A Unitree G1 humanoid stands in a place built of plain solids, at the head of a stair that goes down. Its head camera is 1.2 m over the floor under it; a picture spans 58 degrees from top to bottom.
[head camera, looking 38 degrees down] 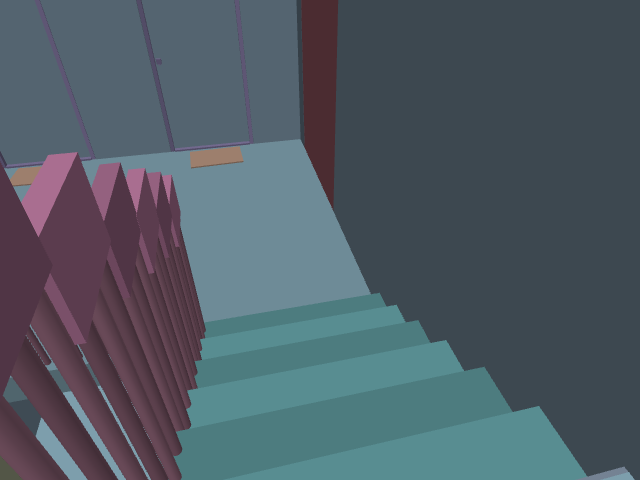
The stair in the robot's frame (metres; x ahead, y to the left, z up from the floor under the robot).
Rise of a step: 0.17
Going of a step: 0.29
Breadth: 1.31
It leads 13 degrees to the left of straight ahead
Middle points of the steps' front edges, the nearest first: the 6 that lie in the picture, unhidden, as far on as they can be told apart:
0.68 -0.12 -0.17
0.96 -0.05 -0.34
1.24 0.01 -0.51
1.52 0.08 -0.68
1.80 0.14 -0.85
2.08 0.21 -1.02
